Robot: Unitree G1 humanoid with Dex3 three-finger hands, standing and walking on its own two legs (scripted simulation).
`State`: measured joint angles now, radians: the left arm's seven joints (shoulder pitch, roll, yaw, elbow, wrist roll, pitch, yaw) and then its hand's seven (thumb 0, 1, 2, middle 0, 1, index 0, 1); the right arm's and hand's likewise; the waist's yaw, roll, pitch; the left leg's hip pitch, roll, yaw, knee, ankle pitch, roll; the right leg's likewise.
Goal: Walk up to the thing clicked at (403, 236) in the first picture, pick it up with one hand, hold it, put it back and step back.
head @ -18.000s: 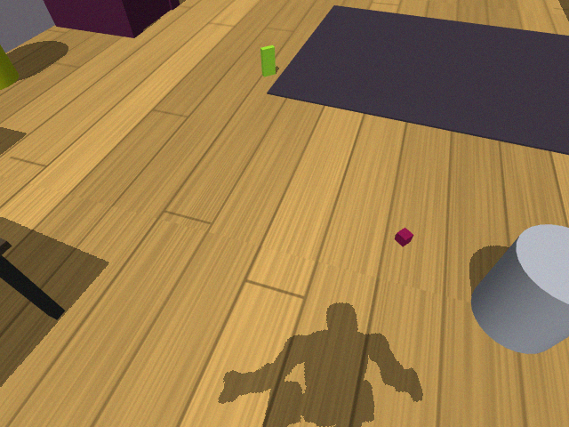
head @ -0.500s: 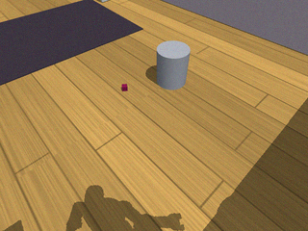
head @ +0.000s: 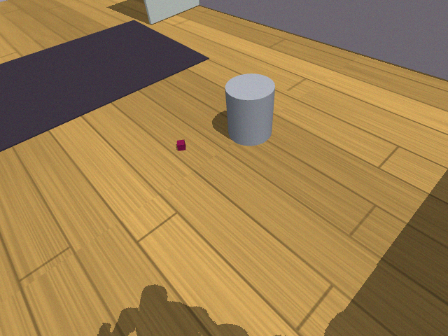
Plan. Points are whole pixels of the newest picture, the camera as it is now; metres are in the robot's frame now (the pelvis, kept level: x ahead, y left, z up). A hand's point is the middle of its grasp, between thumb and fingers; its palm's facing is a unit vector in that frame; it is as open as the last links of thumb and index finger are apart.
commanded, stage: walk up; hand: left
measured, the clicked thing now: (181, 145) +1.40 +0.36 -0.74
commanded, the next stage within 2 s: none
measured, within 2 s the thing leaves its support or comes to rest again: neither
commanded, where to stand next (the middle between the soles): +1.03 +0.10 m, yaw +3 degrees
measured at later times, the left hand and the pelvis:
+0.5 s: hand (102, 284) +0.28 +0.32 -0.16, palm faces +0.00 -0.95 -0.31, open 7.4 cm; pelvis +0.23 +0.06 +0.00, yaw +3 degrees
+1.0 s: hand (130, 183) +0.55 +0.30 -0.12, palm faces +0.04 -0.93 -0.37, open 7.4 cm; pelvis +0.48 +0.04 +0.01, yaw +2 degrees
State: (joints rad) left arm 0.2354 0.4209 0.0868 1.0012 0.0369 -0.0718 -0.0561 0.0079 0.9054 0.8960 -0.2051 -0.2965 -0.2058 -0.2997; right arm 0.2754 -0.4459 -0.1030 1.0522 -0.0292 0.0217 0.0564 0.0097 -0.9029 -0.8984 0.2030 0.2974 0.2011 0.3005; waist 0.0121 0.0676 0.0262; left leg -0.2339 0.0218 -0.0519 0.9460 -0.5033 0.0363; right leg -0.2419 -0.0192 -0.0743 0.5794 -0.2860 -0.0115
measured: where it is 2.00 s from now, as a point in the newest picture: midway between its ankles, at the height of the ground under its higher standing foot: (221, 217)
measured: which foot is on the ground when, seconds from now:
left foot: up 0.00-0.32, down 0.34-0.86, up 0.88-1.00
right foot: down 0.00-0.38, up 0.40-0.80, down 0.82-1.00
